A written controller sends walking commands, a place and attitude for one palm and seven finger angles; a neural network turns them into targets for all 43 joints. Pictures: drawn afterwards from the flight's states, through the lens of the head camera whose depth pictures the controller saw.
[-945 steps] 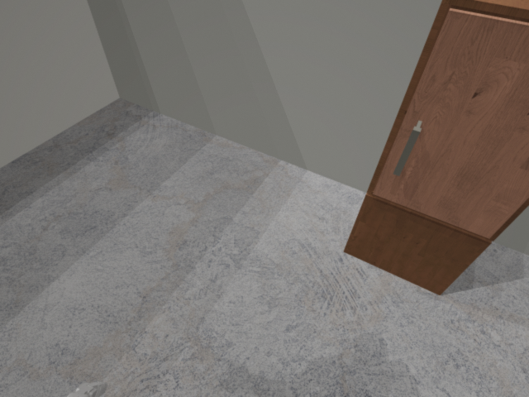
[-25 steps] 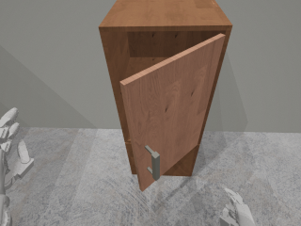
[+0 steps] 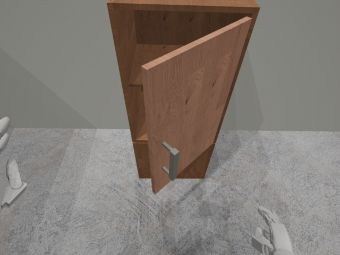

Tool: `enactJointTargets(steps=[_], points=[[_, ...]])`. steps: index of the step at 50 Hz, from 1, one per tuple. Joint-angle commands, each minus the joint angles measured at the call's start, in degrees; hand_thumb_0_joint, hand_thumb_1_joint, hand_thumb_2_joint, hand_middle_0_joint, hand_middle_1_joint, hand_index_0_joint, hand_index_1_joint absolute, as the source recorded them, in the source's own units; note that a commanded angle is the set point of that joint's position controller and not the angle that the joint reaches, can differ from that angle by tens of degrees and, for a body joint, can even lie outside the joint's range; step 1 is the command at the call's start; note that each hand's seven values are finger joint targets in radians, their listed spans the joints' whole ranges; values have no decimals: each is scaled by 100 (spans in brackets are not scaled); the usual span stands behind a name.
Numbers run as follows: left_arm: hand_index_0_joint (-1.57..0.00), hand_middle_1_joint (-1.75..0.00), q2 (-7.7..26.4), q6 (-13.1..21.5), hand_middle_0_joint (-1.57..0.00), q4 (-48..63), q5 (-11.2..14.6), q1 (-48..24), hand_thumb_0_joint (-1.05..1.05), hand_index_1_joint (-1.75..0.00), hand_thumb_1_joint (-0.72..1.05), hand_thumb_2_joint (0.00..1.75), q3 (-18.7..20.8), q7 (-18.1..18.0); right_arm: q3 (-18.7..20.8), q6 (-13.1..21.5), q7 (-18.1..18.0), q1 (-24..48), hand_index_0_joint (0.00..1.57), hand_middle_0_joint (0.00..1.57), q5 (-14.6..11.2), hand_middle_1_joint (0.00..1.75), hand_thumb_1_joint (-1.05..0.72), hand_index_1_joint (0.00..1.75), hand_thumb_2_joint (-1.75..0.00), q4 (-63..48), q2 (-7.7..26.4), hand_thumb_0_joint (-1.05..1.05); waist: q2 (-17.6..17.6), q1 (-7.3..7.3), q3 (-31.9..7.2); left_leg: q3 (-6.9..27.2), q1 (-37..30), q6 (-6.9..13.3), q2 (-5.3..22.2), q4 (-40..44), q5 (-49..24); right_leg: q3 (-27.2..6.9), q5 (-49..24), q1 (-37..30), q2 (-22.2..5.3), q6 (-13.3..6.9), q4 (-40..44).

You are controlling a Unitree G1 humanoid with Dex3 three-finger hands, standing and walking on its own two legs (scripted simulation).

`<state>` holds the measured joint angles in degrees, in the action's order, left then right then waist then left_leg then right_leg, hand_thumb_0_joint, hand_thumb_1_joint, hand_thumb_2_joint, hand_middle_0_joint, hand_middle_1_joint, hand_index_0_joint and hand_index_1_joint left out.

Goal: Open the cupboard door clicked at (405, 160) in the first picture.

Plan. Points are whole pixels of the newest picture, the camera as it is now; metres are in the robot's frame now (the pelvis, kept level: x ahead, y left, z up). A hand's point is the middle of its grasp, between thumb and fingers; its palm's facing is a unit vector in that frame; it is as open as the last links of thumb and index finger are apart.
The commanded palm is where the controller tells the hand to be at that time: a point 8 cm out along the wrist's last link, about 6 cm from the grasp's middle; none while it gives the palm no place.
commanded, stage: step back with the hand held close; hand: left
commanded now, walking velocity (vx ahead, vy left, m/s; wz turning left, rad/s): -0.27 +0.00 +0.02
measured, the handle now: (169, 161) +0.41 +0.03 -0.10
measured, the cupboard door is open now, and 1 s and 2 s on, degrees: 43 43 43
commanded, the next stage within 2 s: stop stepping back and stand still in 0.74 s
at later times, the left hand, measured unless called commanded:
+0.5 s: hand out of the picture +0.12 +0.29 +0.16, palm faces +0.46 -0.77 -0.45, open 7.4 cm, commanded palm +0.04 +0.32 +0.18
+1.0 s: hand out of the picture +0.03 +0.23 +0.18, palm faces +0.34 -0.79 -0.51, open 7.4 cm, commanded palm -0.02 +0.28 +0.18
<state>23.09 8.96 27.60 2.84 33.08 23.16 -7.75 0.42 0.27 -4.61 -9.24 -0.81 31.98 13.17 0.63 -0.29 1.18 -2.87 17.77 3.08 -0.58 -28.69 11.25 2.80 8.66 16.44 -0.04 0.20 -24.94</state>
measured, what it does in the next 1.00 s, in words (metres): walks backwards: right foot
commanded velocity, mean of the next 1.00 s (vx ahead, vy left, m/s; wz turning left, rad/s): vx -0.24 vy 0.02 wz -0.05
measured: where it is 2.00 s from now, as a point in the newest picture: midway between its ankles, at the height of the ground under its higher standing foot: outside the picture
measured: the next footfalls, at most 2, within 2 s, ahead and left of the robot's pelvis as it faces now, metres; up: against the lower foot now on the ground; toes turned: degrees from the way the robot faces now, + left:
right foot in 0.82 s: -0.30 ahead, -0.12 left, +0.00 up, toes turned +0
left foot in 1.10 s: +0.01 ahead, +0.09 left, +0.00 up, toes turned +1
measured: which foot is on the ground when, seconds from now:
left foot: down 0.00-1.00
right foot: down 0.00-0.48, up 0.50-0.80, down 0.82-1.00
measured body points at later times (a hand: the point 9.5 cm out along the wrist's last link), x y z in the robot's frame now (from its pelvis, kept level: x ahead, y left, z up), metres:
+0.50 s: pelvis -0.07 +0.01 -0.01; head -0.05 +0.04 +0.43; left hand +0.09 +0.33 +0.18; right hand +0.13 -0.22 -0.08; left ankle +0.04 +0.08 -0.74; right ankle +0.01 -0.12 -0.73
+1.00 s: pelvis -0.16 -0.02 -0.03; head -0.18 +0.01 +0.42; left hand +0.00 +0.27 +0.21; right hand -0.01 -0.26 -0.10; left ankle +0.04 +0.09 -0.74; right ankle -0.34 -0.12 -0.74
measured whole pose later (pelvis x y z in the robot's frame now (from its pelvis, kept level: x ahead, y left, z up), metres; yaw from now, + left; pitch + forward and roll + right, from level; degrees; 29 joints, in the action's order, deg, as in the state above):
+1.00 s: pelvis -0.16 -0.02 -0.03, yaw +0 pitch -1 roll -2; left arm 31.5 15.8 35.8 4.9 35.3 29.2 -5.8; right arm -1.2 5.0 -3.3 -12.3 -0.4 36.4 10.5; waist -1.6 2.5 -1.8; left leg -3.8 31.9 1.8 3.3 -28.1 -3.8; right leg 0.6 31.4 -3.7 4.4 -2.1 -28.2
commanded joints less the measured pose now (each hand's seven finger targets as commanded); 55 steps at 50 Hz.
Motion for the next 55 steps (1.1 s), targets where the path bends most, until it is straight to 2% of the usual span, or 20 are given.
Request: enactJointTargets(steps=[1,7,10,12,16,19,22,24,25,27,29,35,38,40,42,45,48,50,52,55], points=[[-20,-30,1102,507,-20,1340,-89,-305,0,-30,90,90,812,-175,238,372,-105,496,20,20,68,30,-90,30,-90,-943,788,0,423,26,-385,863,1421,155,602,1111,1727,-555,618,-1175,-149,32,66],[-20,-30,1058,658,-20,1417,-246,-461,0,-30,90,90,967,-185,262,575,-103,434,20,20,99,30,-90,30,-90,-985,831,0,1034,-34,-475,1450,2731,420,1100,1748,2910,-352,145,-2216,314,103,-1372],[-20,-30,1116,711,-20,1325,-250,-325,0,-30,90,90,1096,-140,287,680,-52,431,20,20,119,30,-90,30,-90,-970,832,0,889,-20,-483,1409,2798,455,1036,1458,2937,-580,-27,-2169,348,83,-1403],[-20,-30,1043,743,-20,1333,-160,-295,0,-30,90,90,974,-132,272,722,-12,320,20,20,106,30,-90,30,-90,-864,789,0,314,49,-496,1130,1968,258,697,861,1971,-936,-417,-1384,112,-57,-782],[-20,-30,1022,763,-20,1423,-130,-649,0,-30,90,90,761,-122,317,744,26,288,20,20,99,30,-90,30,-90,-712,769,0,-345,116,-497,697,805,-31,239,-259,1721,-1664,1096,147,-461,-315,461],[-20,-30,1116,770,-20,1362,-71,-684,0,-30,90,90,730,-190,291,694,21,263,20,20,101,30,-90,30,-90,-586,703,0,-437,169,-474,596,-113,-196,87,-485,1136,-1404,1437,1139,-542,-334,813],[-20,-30,1249,797,-20,1500,-73,-591,0,-30,90,90,941,-199,279,686,-55,422,20,20,96,30,-90,30,-90,-646,755,0,476,134,-517,1164,825,-3,578,874,1688,-709,1145,169,117,-13,-153],[-20,-30,1223,828,-20,1493,-121,-431,0,-30,90,90,1170,-156,316,732,-79,566,20,20,116,30,-90,30,-90,-748,827,0,1468,-22,-748,2186,2558,451,1519,2286,3110,-316,660,-1648,758,147,-2253],[-20,-30,1309,828,-20,1441,-156,-412,0,-30,90,90,1222,-123,336,748,-75,630,20,20,157,30,-90,30,-90,-731,756,0,1528,-47,-818,2509,2819,616,1828,2655,3363,-391,1047,-1813,833,137,-3157],[-20,-30,1326,840,-20,1645,-131,-465,0,-30,90,90,1290,-102,396,841,9,536,20,20,203,30,-90,30,-90,-667,684,0,1083,-10,-931,2361,2326,727,1974,2466,2877,-559,1617,-1289,817,85,-4083],[-20,-30,1186,759,-20,1557,-6,-183,0,-30,90,90,1165,-124,386,920,87,581,20,20,197,30,-90,30,-90,-577,620,0,780,-75,-940,1784,1408,573,1715,2139,2089,-441,1915,-693,658,-5,-3581],[-20,-30,957,756,-20,1716,170,-392,0,-30,90,90,645,-145,298,1024,171,305,20,20,269,30,-90,30,-90,-159,601,0,1364,15,-1429,1117,-999,-197,1454,2141,199,-126,2375,-236,485,-186,-596],[-20,-30,1283,946,-20,1873,172,-799,0,-30,90,90,805,-119,329,955,206,257,20,20,284,30,-90,30,-90,-44,600,0,942,-123,-1935,719,-2192,-522,1357,1018,-2520,-336,1300,-190,308,-288,936],[-20,-30,1735,1071,-20,2066,161,-811,0,-30,90,90,1187,-96,312,849,215,344,20,20,236,30,-90,30,-90,-86,512,0,282,-133,-2207,342,-2595,-367,1007,-119,-2770,-758,-7,222,-296,-327,1158],[-20,-30,1930,1137,-20,2087,212,-795,0,-30,90,90,1481,-129,211,856,152,755,20,20,174,30,-90,30,-90,-341,505,0,-53,-182,-2003,110,-2166,-344,680,-386,-1745,-792,-994,338,-706,-280,816],[-20,-30,1933,963,-20,1884,316,29,0,-30,90,90,1705,-61,211,873,80,693,20,20,-21,30,-90,30,-90,-587,507,0,-513,26,-1808,-71,-2304,-174,298,-497,-1735,-174,-2031,477,-416,341,255],[-20,-30,1633,764,-20,1190,366,476,0,-30,90,90,1539,8,66,739,-1,664,20,20,30,30,-90,30,-90,-588,461,0,424,141,-637,159,-1846,-231,377,-275,-297,-156,1240,1306,-289,-24,900],[-20,-30,1666,699,-20,817,346,57,0,-30,90,90,1463,-22,134,702,-82,574,20,20,100,30,-90,30,-90,-435,544,0,-22,226,328,196,-1605,-482,266,-1311,175,-617,3133,2515,-727,-435,1684],[-20,-30,1578,738,-20,464,209,-689,0,-30,90,90,1082,-56,170,693,-133,446,20,20,103,30,-90,30,-90,-241,584,0,-920,242,1168,406,-861,-508,254,-2741,87,-1155,3356,3008,-1324,-758,2030],[-20,-30,1390,801,-20,173,6,-1967,0,-30,90,90,578,-33,96,912,-180,505,20,20,81,30,-90,30,-90,-171,625,0,-821,253,1758,219,50,-343,455,-1829,166,-712,1276,1775,-1074,-564,1485]])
